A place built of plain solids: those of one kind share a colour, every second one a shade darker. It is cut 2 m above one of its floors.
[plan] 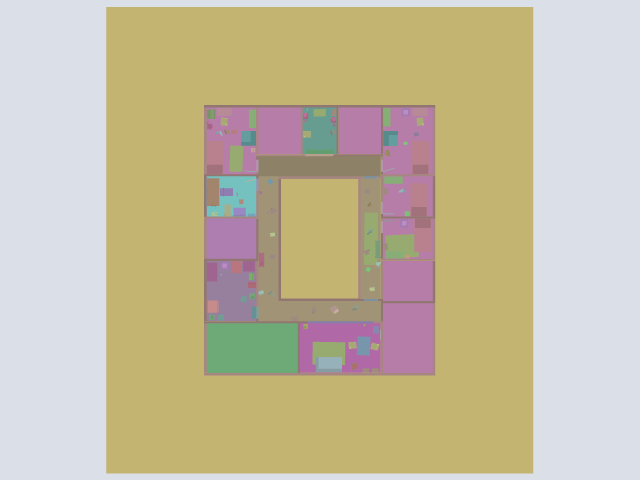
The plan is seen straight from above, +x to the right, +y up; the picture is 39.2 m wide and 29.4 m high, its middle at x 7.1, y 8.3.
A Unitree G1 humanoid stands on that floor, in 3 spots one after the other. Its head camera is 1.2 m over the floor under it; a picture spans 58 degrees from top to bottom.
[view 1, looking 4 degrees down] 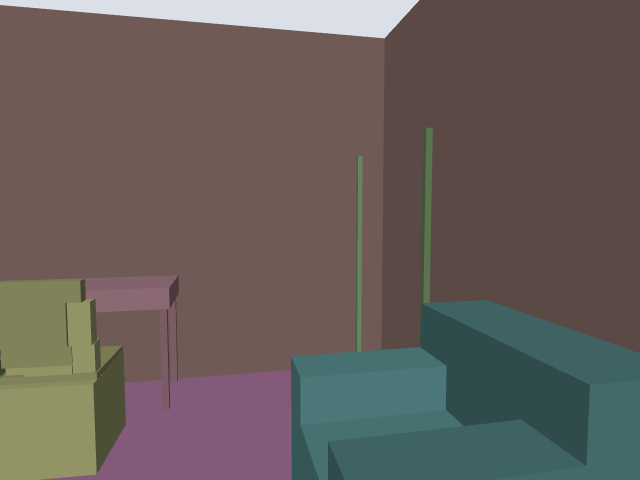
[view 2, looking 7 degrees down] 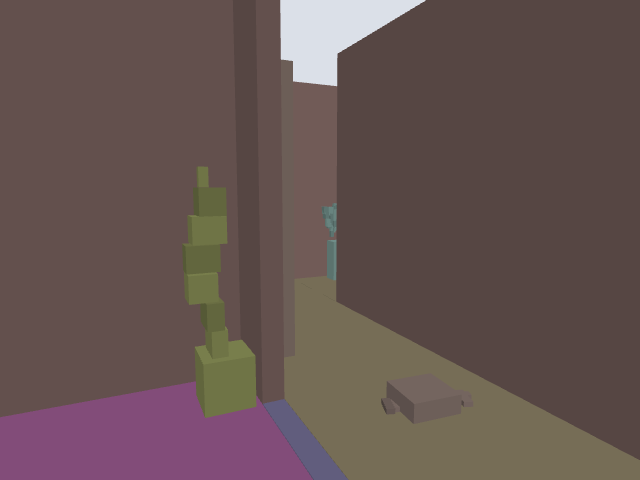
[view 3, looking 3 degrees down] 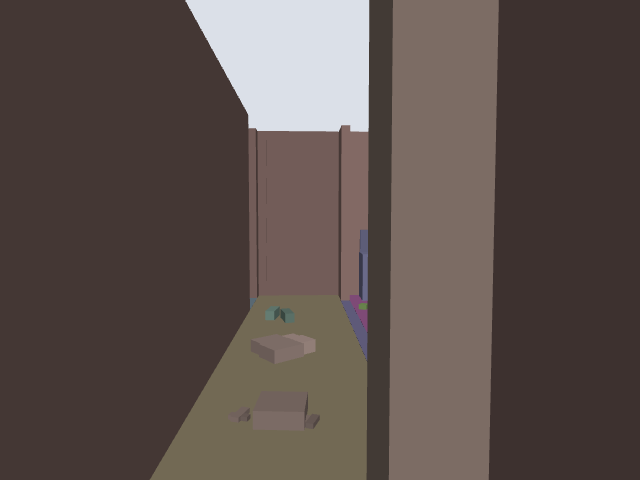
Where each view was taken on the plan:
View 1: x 2.02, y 13.22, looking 78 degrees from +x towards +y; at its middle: wall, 3.26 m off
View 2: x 8.53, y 2.52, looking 155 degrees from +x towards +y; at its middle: wall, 5.78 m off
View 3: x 4.20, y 3.85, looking -2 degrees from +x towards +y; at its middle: wall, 6.64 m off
